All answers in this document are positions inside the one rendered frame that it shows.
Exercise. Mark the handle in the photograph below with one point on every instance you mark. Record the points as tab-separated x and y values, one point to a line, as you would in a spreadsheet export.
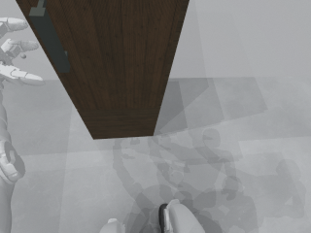
43	24

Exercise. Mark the robot left upper arm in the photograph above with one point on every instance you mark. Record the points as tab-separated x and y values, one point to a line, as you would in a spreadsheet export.
12	168

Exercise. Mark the robot right thigh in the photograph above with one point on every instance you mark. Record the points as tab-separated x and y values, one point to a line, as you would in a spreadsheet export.
179	219

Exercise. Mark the right robot shin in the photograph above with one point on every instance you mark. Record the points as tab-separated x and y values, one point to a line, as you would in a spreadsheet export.
175	201

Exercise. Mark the left robot hand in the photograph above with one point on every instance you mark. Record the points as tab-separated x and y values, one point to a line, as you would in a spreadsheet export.
10	50

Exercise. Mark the robot left forearm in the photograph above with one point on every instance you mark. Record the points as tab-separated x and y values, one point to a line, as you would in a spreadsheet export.
4	134

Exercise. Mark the cupboard door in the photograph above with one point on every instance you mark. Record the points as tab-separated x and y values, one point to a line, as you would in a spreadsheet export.
118	50

